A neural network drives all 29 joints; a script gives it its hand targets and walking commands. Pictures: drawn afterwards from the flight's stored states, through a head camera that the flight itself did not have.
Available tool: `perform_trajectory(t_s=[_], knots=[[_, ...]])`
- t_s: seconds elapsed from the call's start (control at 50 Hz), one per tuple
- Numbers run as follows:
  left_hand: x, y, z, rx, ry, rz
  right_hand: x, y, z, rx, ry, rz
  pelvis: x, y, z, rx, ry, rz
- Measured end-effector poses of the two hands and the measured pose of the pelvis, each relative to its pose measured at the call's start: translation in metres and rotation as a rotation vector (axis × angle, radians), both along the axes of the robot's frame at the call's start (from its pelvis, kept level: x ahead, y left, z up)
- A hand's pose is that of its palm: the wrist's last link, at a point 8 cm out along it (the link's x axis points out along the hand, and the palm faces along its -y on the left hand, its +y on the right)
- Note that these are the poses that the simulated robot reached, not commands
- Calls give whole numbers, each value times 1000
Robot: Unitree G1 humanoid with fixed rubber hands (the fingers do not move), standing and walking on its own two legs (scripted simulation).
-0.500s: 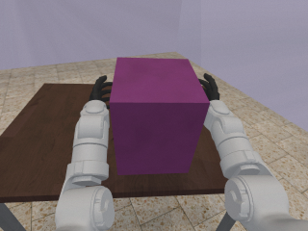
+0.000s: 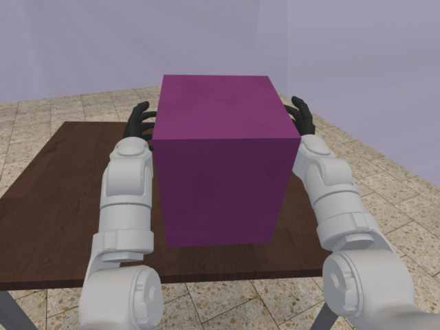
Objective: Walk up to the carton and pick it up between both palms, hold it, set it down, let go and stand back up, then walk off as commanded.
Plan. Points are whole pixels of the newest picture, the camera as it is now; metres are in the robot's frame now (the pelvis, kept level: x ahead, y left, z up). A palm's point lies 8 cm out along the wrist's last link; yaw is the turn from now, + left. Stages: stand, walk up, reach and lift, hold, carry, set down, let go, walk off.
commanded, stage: hold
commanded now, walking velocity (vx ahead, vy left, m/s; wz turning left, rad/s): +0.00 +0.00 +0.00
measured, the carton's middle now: (218, 160) +0.40 +0.02 +0.18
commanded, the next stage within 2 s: none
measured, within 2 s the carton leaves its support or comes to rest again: neither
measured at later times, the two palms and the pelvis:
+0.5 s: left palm (135, 143) +0.38 +0.17 +0.23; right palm (302, 138) +0.39 -0.12 +0.24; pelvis +0.00 +0.00 +0.00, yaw +0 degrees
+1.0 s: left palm (136, 143) +0.38 +0.17 +0.23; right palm (302, 138) +0.39 -0.12 +0.24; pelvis +0.00 +0.00 +0.00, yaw +0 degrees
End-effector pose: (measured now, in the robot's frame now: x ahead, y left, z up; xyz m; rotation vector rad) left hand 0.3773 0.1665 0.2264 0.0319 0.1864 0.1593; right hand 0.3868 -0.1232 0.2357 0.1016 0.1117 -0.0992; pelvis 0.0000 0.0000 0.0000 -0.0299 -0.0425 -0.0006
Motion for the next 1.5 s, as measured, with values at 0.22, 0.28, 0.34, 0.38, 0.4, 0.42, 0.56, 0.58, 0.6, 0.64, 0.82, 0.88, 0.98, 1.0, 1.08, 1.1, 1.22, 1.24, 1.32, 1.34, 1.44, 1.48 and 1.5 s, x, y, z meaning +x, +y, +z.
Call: perform_trajectory(t_s=[0.22, 0.28, 0.34, 0.38, 0.4, 0.42, 0.56, 0.58, 0.6, 0.64, 0.82, 0.88, 0.98, 1.0, 1.08, 1.1, 1.22, 1.24, 1.32, 1.34, 1.44, 1.48, 1.5], knots=[[0, 0, 2, 1, -1, 0, 0, 0, 2, 8, -1, -1, 0, 0, 0, 0, 1, 0], [-1, -1, 3, 4, -3, -1, 0, -1, 3, 10, -3, -1, 0, 0, 0, 0, 0, 0], [-1, -1, 2, 5, 4, -1, 0, -1, 2, 12, 3, -1, 0, 0, 0, 0, 0, 0], [-1, -1, 2, 5, 6, -1, 0, -1, 2, 12, 6, -2, 0, 0, 0, 0, 0, 0], [-1, -1, 2, 5, 6, -2, 0, -1, 2, 12, 5, -2, 0, 0, 0, 0, 1, 0], [-1, -1, 3, 4, 5, -2, 0, -1, 3, 12, 4, -2, 0, 0, 0, 0, 1, 0], [-1, -1, 3, 3, 4, -5, -1, -1, 4, 11, 3, -4, 0, 0, 0, 0, 1, 0], [-1, -1, 3, 3, 4, -5, -1, -1, 4, 11, 3, -4, 0, 0, 0, 0, 1, 0], [-1, -1, 3, 3, 5, -5, -1, -1, 4, 11, 4, -4, 0, 0, 0, 0, 1, 0], [-1, -1, 3, 3, 5, -5, -1, -1, 4, 12, 4, -5, 0, 0, 0, 0, 1, 0], [-1, -1, 3, 2, 6, -7, -1, -1, 5, 12, 4, -6, 0, 0, 0, 0, 1, 0], [-1, -1, 3, 2, 7, -8, -1, -1, 5, 12, 6, -6, 0, 0, 0, 0, 1, 0], [-1, -1, 3, 2, 7, -8, -1, -1, 5, 12, 6, -7, 1, 0, 0, 0, 1, 0], [-1, -1, 3, 2, 7, -8, -1, -1, 5, 12, 6, -7, 1, 0, 0, 0, 1, 0], [-1, -1, 3, 2, 7, -9, -1, -1, 5, 13, 5, -7, 1, 0, 0, 0, 1, 0], [-1, -1, 3, 2, 7, -9, -1, -1, 5, 13, 5, -7, 1, 0, 0, 0, 1, 0], [0, -2, 3, 2, 8, -9, 0, -1, 5, 13, 6, -7, 1, 0, 0, 0, 1, 0], [0, -2, 3, 2, 8, -9, 0, -1, 5, 13, 6, -8, 1, 0, 0, 0, 2, 0], [0, -2, 2, 2, 9, -10, 0, -2, 5, 13, 7, -8, 1, 0, 0, 0, 2, 0], [1, -2, 2, 2, 9, -10, 0, -2, 5, 13, 7, -8, 2, 0, 0, 0, 2, 0], [1, -2, 3, 1, 7, -11, 0, -2, 6, 14, 5, -9, 2, 0, 0, 0, 2, 0], [0, -2, 4, 1, 5, -10, 0, -1, 7, 15, 3, -8, 2, 0, 0, 0, 2, 0], [0, -2, 4, 1, 5, -11, 0, -1, 7, 15, 2, -8, 2, 0, 0, 0, 2, 0]])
